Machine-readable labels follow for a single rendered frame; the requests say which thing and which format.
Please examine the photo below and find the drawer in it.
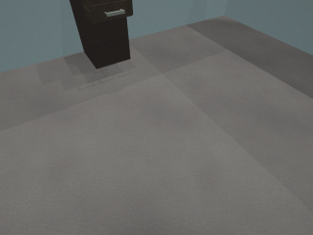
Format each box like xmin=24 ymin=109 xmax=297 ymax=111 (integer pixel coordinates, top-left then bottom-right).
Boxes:
xmin=81 ymin=0 xmax=133 ymax=24

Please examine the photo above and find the cabinet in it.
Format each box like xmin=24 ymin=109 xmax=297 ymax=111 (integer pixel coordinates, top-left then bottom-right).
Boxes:
xmin=69 ymin=0 xmax=131 ymax=69

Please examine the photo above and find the handle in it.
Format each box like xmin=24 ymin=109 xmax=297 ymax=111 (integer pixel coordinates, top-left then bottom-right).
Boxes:
xmin=105 ymin=9 xmax=125 ymax=17
xmin=101 ymin=19 xmax=117 ymax=24

